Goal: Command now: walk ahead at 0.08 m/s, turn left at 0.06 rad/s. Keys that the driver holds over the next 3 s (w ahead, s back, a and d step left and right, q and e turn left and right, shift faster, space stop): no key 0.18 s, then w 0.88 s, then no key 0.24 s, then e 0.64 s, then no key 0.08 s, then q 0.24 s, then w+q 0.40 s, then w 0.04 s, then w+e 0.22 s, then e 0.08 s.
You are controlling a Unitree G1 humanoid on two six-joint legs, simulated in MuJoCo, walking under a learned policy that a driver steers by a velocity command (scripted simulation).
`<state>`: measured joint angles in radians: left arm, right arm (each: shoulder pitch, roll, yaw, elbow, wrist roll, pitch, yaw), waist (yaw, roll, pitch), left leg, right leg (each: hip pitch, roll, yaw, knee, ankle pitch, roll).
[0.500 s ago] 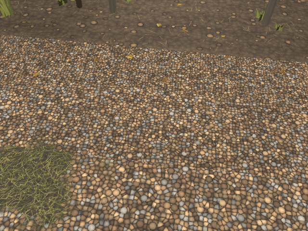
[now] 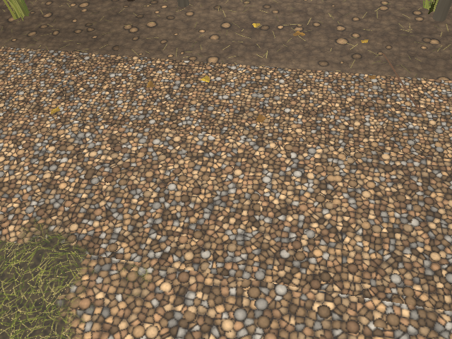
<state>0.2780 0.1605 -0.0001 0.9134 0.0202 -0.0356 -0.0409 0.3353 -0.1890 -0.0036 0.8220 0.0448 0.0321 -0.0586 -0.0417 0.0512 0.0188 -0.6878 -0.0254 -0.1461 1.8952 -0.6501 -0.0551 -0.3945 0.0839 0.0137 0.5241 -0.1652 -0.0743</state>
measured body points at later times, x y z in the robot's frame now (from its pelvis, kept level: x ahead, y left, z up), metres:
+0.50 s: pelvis +0.11 +0.01 +0.00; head +0.11 +0.03 +0.45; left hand +0.17 +0.27 -0.14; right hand +0.15 -0.25 -0.12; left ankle +0.06 +0.12 -0.73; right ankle +0.07 -0.08 -0.69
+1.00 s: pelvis +0.34 -0.06 +0.01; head +0.36 -0.07 +0.46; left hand +0.43 +0.19 -0.11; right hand +0.41 -0.33 -0.12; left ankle +0.34 +0.10 -0.64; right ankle +0.37 -0.14 -0.73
